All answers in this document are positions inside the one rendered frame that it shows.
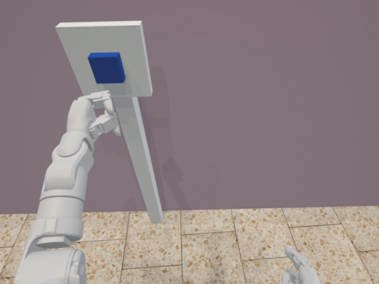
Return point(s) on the robot left hand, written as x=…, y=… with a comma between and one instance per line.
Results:
x=81, y=116

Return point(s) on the panel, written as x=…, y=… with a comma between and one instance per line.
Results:
x=79, y=40

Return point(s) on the left robot upper arm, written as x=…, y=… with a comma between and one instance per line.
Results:
x=62, y=266

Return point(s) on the robot right hand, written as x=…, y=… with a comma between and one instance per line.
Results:
x=305, y=275

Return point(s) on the robot left forearm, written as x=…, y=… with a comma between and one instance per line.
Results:
x=59, y=217

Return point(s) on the button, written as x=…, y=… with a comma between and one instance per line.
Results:
x=107, y=67

